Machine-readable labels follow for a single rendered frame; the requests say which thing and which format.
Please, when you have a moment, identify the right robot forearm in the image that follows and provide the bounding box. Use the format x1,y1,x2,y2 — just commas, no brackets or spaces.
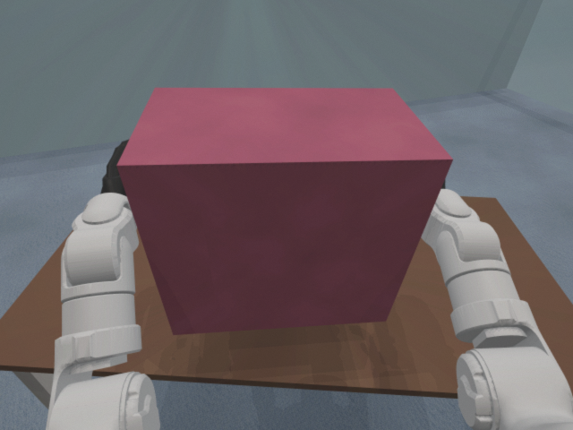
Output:
421,189,573,412

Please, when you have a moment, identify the robot left upper arm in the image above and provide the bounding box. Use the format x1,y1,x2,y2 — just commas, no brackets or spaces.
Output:
48,371,160,430

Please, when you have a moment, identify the robot right upper arm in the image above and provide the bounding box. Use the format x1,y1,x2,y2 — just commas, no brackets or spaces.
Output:
457,347,573,430

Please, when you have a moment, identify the carton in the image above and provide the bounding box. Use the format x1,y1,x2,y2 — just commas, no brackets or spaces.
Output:
116,88,453,335

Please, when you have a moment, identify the robot left hand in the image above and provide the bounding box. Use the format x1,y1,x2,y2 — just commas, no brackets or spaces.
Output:
100,139,130,196

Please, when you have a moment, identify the table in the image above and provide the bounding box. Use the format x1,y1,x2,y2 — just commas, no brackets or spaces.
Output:
0,196,573,409

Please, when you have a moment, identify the left robot forearm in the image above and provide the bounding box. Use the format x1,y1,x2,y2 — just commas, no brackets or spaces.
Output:
46,193,142,430

